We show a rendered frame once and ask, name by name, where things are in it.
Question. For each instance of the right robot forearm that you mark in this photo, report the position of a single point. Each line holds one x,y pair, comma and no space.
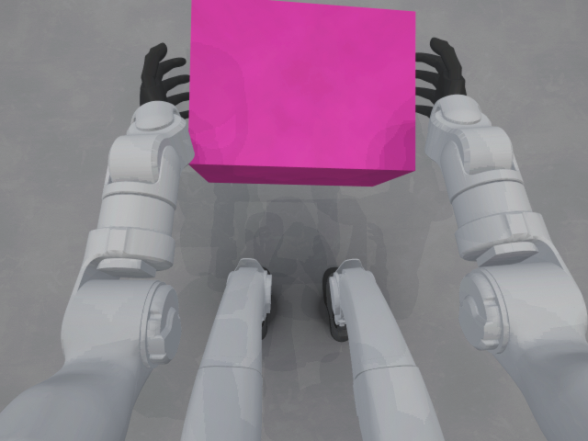
496,225

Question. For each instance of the left robot forearm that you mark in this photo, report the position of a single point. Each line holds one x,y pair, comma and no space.
134,231

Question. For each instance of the robot right hand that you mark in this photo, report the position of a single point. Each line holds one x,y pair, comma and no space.
448,81

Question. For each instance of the robot left thigh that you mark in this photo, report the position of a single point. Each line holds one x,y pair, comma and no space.
226,400

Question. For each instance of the carton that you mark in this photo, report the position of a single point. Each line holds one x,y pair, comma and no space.
294,93

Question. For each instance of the robot left hand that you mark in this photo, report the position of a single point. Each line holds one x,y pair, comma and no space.
152,86

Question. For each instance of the robot right upper arm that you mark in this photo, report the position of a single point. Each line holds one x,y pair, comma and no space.
531,318

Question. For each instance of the left robot foot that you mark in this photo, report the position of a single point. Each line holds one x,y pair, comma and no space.
264,323

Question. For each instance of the robot left upper arm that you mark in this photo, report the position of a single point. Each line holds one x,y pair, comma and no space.
116,332

